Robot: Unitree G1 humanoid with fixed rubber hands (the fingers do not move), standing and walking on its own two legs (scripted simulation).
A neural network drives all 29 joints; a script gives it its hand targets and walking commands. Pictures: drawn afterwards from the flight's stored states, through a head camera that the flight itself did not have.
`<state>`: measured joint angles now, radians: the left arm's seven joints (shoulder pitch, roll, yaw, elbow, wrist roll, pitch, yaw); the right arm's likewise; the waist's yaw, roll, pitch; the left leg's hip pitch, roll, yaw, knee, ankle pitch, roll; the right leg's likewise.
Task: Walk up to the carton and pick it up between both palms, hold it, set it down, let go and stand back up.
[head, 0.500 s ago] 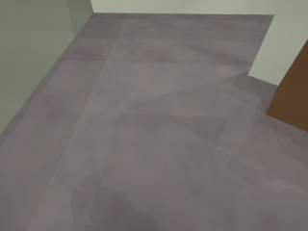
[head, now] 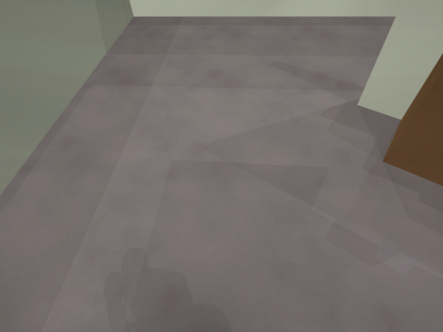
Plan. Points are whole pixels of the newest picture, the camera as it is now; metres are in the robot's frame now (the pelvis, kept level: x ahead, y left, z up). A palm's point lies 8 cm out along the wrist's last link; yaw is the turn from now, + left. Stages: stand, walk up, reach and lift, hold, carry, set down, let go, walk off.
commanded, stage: stand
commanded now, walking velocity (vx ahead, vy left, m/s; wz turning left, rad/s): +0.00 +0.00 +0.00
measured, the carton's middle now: out of the picture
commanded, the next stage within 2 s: walk up in 0.68 s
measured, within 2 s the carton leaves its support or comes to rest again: neither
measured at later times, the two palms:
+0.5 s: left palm out of the picture -0.02 +0.20 -0.15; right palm out of the picture -0.04 -0.19 -0.15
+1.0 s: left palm out of the picture -0.02 +0.22 -0.16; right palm out of the picture -0.03 -0.21 -0.17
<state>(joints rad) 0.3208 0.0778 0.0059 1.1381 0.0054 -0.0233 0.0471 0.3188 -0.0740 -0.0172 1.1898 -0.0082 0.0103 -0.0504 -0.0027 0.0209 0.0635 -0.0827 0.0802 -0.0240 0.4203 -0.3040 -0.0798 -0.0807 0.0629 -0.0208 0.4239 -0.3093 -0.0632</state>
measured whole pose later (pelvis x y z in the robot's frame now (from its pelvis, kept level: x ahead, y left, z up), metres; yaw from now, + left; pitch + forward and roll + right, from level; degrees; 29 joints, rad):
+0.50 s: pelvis +0.00 +0.00 +0.00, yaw +0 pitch -2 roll +0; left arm 0.31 0.09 0.01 1.14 0.01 -0.03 0.05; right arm 0.31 -0.08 -0.02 1.19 -0.01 0.01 -0.05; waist 0.00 0.02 0.07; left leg -0.08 0.09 -0.02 0.43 -0.31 -0.08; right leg -0.08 0.07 -0.02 0.43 -0.32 -0.07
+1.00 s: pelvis +0.00 -0.01 -0.02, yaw -8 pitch -2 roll +3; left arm 0.37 0.15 0.06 1.09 0.04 0.02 -0.01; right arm 0.29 -0.09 -0.04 1.07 -0.07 -0.03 -0.07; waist 0.01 -0.05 0.07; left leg -0.10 0.08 0.12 0.55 -0.40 -0.08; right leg -0.30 0.02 0.03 0.87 -0.49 -0.01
